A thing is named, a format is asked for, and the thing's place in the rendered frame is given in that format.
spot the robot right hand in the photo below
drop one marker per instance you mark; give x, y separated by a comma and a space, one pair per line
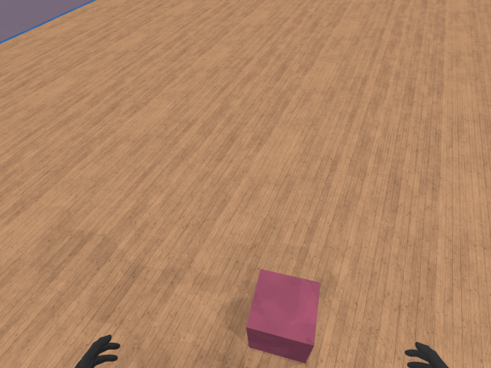
425, 353

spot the carton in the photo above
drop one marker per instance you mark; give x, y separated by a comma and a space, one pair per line
283, 316

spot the robot left hand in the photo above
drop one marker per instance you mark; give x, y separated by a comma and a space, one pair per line
90, 359

